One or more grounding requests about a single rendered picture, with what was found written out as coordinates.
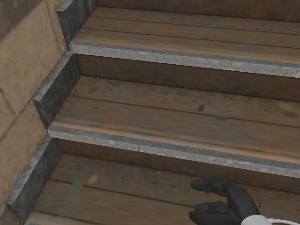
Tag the robot right hand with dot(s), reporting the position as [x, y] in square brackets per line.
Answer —
[238, 207]

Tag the right robot forearm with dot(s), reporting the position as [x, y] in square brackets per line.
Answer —
[255, 220]

